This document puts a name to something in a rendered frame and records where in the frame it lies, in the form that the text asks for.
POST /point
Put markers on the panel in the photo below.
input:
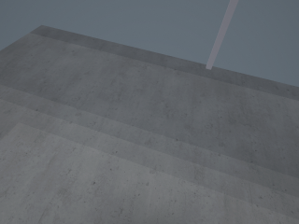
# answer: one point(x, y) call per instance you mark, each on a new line
point(224, 26)

